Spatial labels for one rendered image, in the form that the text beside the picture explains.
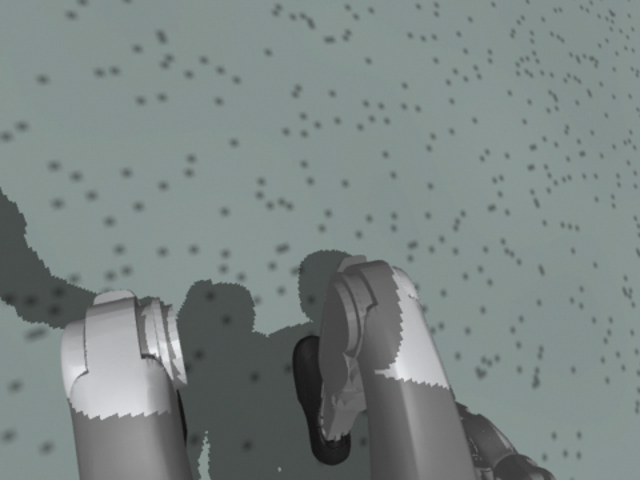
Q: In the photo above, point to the right robot foot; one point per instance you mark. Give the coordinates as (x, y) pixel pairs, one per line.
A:
(308, 382)

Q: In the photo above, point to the right robot arm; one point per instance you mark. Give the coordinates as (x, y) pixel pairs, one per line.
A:
(520, 467)

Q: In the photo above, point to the right robot hand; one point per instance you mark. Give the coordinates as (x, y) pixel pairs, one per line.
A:
(488, 445)

